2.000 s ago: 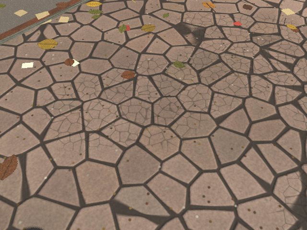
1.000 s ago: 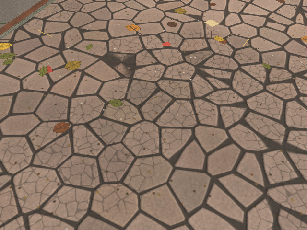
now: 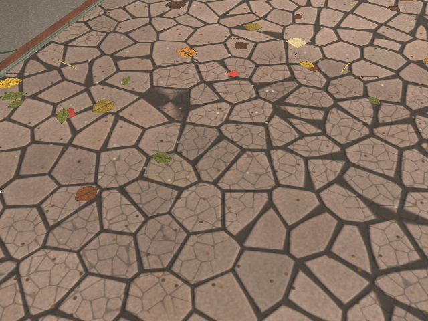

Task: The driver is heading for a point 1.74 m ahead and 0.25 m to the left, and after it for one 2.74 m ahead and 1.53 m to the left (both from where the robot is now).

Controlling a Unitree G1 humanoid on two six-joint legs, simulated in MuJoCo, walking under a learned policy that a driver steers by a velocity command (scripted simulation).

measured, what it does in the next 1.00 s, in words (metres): lifts its left foot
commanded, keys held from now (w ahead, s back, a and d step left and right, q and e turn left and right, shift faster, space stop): no key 0.70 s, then w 0.30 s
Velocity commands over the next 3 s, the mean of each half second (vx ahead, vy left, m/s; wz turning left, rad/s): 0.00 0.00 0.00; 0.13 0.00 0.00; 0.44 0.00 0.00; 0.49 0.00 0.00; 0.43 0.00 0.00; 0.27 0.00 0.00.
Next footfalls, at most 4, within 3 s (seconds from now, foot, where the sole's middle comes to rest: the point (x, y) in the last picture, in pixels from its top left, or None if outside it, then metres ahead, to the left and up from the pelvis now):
1.02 left None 0.16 0.13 -0.78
1.54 right None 0.51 -0.01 -0.78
2.10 left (180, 237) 0.82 0.15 -0.78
2.58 right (221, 186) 1.05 0.00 -0.78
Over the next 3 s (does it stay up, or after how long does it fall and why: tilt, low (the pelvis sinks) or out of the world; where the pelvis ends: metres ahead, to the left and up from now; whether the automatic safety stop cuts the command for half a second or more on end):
stays up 0.98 0.08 0.01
